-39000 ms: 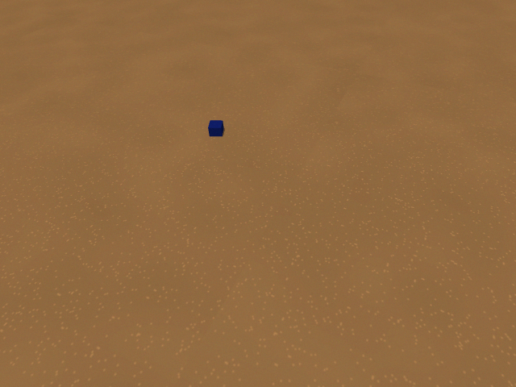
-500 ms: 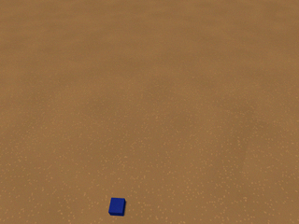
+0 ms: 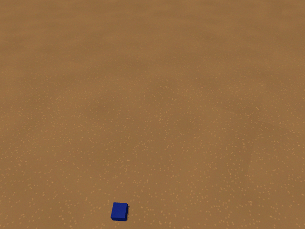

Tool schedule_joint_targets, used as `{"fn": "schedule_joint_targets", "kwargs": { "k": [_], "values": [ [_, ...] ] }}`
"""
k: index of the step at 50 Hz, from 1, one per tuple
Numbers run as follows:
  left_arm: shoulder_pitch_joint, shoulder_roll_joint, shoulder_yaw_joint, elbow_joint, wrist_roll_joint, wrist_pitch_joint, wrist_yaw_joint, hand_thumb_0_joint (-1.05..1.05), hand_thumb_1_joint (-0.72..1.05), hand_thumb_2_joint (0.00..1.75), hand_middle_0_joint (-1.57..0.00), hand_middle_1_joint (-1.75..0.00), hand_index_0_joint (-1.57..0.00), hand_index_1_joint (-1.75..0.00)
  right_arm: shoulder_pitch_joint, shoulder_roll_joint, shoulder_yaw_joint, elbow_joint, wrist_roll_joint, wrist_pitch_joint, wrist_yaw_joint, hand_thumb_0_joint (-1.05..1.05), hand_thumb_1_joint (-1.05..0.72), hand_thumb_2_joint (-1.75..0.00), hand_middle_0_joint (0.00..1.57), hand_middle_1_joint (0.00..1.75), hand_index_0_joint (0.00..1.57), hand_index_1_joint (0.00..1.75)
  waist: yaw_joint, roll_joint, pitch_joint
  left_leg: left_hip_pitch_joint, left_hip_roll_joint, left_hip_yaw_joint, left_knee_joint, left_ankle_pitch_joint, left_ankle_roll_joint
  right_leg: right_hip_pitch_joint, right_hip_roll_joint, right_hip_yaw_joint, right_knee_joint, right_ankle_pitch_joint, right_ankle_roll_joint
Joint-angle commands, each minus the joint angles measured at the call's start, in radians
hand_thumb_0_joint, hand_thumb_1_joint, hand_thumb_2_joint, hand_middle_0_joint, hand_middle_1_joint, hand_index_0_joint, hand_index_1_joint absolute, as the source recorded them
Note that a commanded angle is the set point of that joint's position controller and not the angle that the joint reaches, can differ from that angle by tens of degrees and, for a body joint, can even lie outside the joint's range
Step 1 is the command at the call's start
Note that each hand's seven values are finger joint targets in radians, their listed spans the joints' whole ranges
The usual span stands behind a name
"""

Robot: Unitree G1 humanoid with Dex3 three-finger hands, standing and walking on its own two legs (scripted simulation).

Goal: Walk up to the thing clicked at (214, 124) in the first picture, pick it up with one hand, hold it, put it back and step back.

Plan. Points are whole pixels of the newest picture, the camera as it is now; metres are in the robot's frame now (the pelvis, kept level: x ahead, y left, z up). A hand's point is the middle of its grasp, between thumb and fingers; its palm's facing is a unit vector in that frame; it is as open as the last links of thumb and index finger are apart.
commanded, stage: stand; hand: left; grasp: from above
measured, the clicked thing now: (119, 211) +0.40 +0.27 -0.75
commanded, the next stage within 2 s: step back in 0.54 s
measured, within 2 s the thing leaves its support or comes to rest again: neither
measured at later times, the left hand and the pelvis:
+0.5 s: hand out of the picture +0.08 +0.24 -0.16, palm faces -0.01 -0.94 -0.34, open 7.4 cm; pelvis +0.00 -0.01 +0.00, yaw +0 degrees
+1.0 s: hand out of the picture +0.08 +0.30 -0.18, palm faces -0.05 -0.93 -0.37, open 7.4 cm; pelvis -0.07 +0.04 -0.02, yaw -1 degrees
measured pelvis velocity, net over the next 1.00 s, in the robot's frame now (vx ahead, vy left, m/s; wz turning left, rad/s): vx -0.07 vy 0.04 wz -0.03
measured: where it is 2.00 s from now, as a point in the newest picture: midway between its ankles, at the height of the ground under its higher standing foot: outside the picture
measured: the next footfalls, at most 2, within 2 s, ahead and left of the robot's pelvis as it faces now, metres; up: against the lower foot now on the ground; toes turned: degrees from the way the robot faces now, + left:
right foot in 1.26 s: -0.12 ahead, -0.09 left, +0.00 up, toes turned -2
left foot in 1.66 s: -0.24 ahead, +0.14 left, +0.00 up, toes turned -2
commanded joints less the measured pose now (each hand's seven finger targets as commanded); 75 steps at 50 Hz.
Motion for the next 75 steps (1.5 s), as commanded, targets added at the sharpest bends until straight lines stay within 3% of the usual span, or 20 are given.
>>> {"fn": "schedule_joint_targets", "kwargs": {
  "k": [1,26,27,29,32,36,38,40,41,42,43,46,47,57,62,63,64,65,68,75],
  "values": [
    [-0.035,0.204,0.034,-0.055,-0.003,-0.027,0.016,0.00,0.90,0.90,-0.20,-0.30,-0.20,-0.30,-0.030,-0.206,-0.042,-0.054,0.002,-0.017,-0.016,0.00,-0.90,-0.90,0.20,0.30,0.20,0.30,-0.002,-0.003,-0.075,0.012,0.108,-0.067,-0.036,0.166,0.036,0.005,-0.094,0.070,-0.050,0.151,-0.035],
    [-0.027,0.218,0.027,-0.065,-0.007,-0.032,0.012,0.00,0.90,0.90,-0.20,-0.30,-0.20,-0.30,-0.022,-0.214,-0.037,-0.053,0.006,-0.016,-0.010,0.00,-0.90,-0.90,0.20,0.30,0.20,0.30,-0.002,-0.003,-0.081,0.007,0.112,-0.065,-0.039,0.169,0.031,0.014,-0.098,0.072,-0.055,0.164,-0.038],
    [-0.021,0.299,0.074,-0.084,-0.025,-0.020,0.018,0.00,0.90,0.90,-0.20,-0.30,-0.20,-0.30,-0.065,-0.263,-0.056,-0.080,0.010,0.003,-0.006,0.00,-0.90,-0.90,0.20,0.30,0.20,0.30,-0.002,-0.013,0.034,-0.078,0.090,-0.077,0.065,0.297,0.054,-0.065,-0.085,0.089,0.015,0.334,-0.045],
    [0.003,0.296,0.080,-0.118,-0.027,-0.016,0.023,0.00,0.90,0.90,-0.20,-0.30,-0.20,-0.30,-0.040,-0.241,-0.057,-0.108,0.023,0.014,-0.005,0.00,-0.90,-0.90,0.20,0.30,0.20,0.30,-0.006,-0.034,-0.044,-0.064,0.069,-0.046,0.164,0.316,0.060,-0.040,-0.107,0.095,0.048,0.430,-0.083],
    [-0.032,0.313,0.092,-0.175,-0.020,-0.007,0.024,0.00,0.90,0.90,-0.20,-0.30,-0.20,-0.30,-0.014,-0.232,-0.067,-0.141,0.024,0.031,-0.003,0.00,-0.90,-0.90,0.20,0.30,0.20,0.30,-0.014,-0.094,-0.136,-0.088,0.001,-0.007,0.316,0.184,0.052,-0.037,-0.187,0.168,0.054,0.462,-0.170],
    [-0.120,0.332,0.099,-0.258,0.009,0.008,0.027,0.00,0.90,0.90,-0.20,-0.30,-0.20,-0.30,0.060,-0.220,-0.084,-0.179,0.012,0.057,0.008,0.00,-0.90,-0.90,0.20,0.30,0.20,0.30,-0.039,-0.216,-0.105,-0.136,-0.047,-0.036,0.548,-0.332,0.075,-0.188,-0.302,0.226,0.077,0.389,-0.267],
    [-0.160,0.318,0.090,-0.287,0.010,0.013,0.028,0.00,0.90,0.90,-0.20,-0.30,-0.20,-0.30,0.107,-0.229,-0.090,-0.183,0.018,0.052,0.011,0.00,-0.90,-0.90,0.20,0.30,0.20,0.30,-0.065,-0.217,-0.086,-0.127,-0.026,-0.037,0.429,-0.230,0.078,-0.207,-0.254,0.183,0.153,0.365,-0.217],
    [-0.123,0.266,0.077,-0.301,-0.006,0.029,0.025,0.00,0.90,0.90,-0.20,-0.30,-0.20,-0.30,0.100,-0.275,-0.102,-0.194,0.002,0.033,0.003,0.00,-0.90,-0.90,0.20,0.30,0.20,0.30,-0.052,0.005,-0.079,-0.127,0.095,-0.145,0.129,0.273,0.096,-0.204,-0.072,0.072,0.374,0.176,-0.104],
    [-0.110,0.215,0.070,-0.311,-0.017,0.039,0.029,0.00,0.90,0.90,-0.20,-0.30,-0.20,-0.30,0.097,-0.341,-0.117,-0.199,-0.017,0.024,0.000,0.00,-0.90,-0.90,0.20,0.30,0.20,0.30,-0.040,0.189,-0.068,-0.050,0.234,-0.352,0.050,0.505,0.148,-0.343,0.098,0.050,0.542,-0.193,-0.062],
    [-0.072,0.221,0.075,-0.311,-0.011,0.046,0.039,0.00,0.90,0.90,-0.20,-0.30,-0.20,-0.30,0.103,-0.375,-0.121,-0.208,-0.014,0.017,-0.003,0.00,-0.90,-0.90,0.20,0.30,0.20,0.30,-0.032,0.151,-0.102,-0.028,0.293,-0.379,0.094,0.691,0.212,-0.361,0.139,0.152,0.668,-0.445,-0.058],
    [-0.049,0.220,0.071,-0.304,-0.010,0.048,0.047,0.00,0.90,0.90,-0.20,-0.30,-0.20,-0.30,0.074,-0.383,-0.125,-0.234,-0.009,0.016,-0.006,0.00,-0.90,-0.90,0.20,0.30,0.20,0.30,-0.037,0.179,-0.137,-0.007,0.333,-0.424,0.087,0.679,0.238,-0.383,0.150,0.208,0.755,-0.473,-0.059],
    [0.003,0.247,0.074,-0.282,-0.016,0.050,0.047,0.00,0.90,0.90,-0.20,-0.30,-0.20,-0.30,-0.027,-0.299,-0.110,-0.276,-0.017,0.015,-0.030,0.00,-0.90,-0.90,0.20,0.30,0.20,0.30,0.017,0.138,-0.123,0.035,0.223,-0.248,0.146,0.607,0.201,-0.433,0.129,0.230,0.858,-0.340,-0.049],
    [0.025,0.250,0.079,-0.285,-0.012,0.049,0.043,0.00,0.90,0.90,-0.20,-0.30,-0.20,-0.30,-0.017,-0.290,-0.107,-0.290,-0.010,0.013,-0.035,0.00,-0.90,-0.90,0.20,0.30,0.20,0.30,0.018,0.151,-0.129,0.066,0.236,-0.251,0.160,0.611,0.233,-0.435,0.123,0.211,0.875,-0.329,-0.038],
    [0.040,0.239,0.102,-0.346,0.002,0.037,0.019,0.00,0.90,0.90,-0.20,-0.30,-0.20,-0.30,0.063,-0.313,-0.117,-0.344,-0.007,0.013,-0.033,0.00,-0.90,-0.90,0.20,0.30,0.20,0.30,-0.039,0.131,-0.134,0.058,0.273,-0.246,0.161,0.424,0.281,-0.325,0.069,0.107,0.566,-0.315,-0.006],
    [0.194,0.224,0.114,-0.291,0.011,0.026,0.006,0.00,0.90,0.90,-0.20,-0.30,-0.20,-0.30,-0.015,-0.320,-0.108,-0.362,0.002,0.032,-0.022,0.00,-0.90,-0.90,0.20,0.30,0.20,0.30,0.036,0.126,-0.154,-0.172,0.215,-0.185,0.205,0.175,0.173,-0.037,0.048,0.032,0.164,-0.073,-0.068],
    [0.195,0.259,0.124,-0.301,0.024,0.020,0.009,0.00,0.90,0.90,-0.20,-0.30,-0.20,-0.30,-0.001,-0.278,-0.096,-0.357,0.008,0.036,-0.020,0.00,-0.90,-0.90,0.20,0.30,0.20,0.30,0.032,0.024,-0.139,-0.283,0.151,-0.149,0.284,0.037,0.111,0.005,-0.034,0.182,0.070,-0.075,-0.096],
    [0.137,0.350,0.145,-0.334,0.023,0.015,0.006,0.00,0.90,0.90,-0.20,-0.30,-0.20,-0.30,-0.006,-0.226,-0.085,-0.373,0.015,0.037,-0.018,0.00,-0.90,-0.90,0.20,0.30,0.20,0.30,0.019,-0.228,-0.063,-0.455,-0.056,-0.040,0.472,-0.264,0.034,-0.037,-0.222,0.470,-0.020,-0.054,-0.193],
    [0.069,0.424,0.155,-0.374,0.025,0.015,0.006,0.00,0.90,0.90,-0.20,-0.30,-0.20,-0.30,-0.029,-0.249,-0.099,-0.364,0.010,0.045,-0.032,0.00,-0.90,-0.90,0.20,0.30,0.20,0.30,0.051,-0.290,-0.010,-0.377,-0.116,-0.083,0.741,-0.462,0.014,-0.270,-0.387,0.605,-0.062,0.026,-0.347],
    [-0.065,0.288,0.121,-0.413,0.013,0.008,0.020,0.00,0.90,0.90,-0.20,-0.30,-0.20,-0.30,0.085,-0.252,-0.094,-0.305,0.028,0.044,-0.029,0.00,-0.90,-0.90,0.20,0.30,0.20,0.30,-0.046,-0.121,0.010,-0.363,-0.154,-0.175,0.886,-0.293,0.014,-0.242,-0.192,0.283,0.037,0.274,-0.230],
    [0.047,0.266,0.117,-0.438,0.022,0.017,0.033,0.00,0.90,0.90,-0.20,-0.30,-0.20,-0.30,0.075,-0.248,-0.082,-0.342,0.014,0.035,-0.033,0.00,-0.90,-0.90,0.20,0.30,0.20,0.30,0.045,-0.167,-0.068,-0.387,-0.088,-0.088,0.640,-0.370,-0.003,0.034,-0.233,0.254,0.120,0.380,-0.257]
  ]
}}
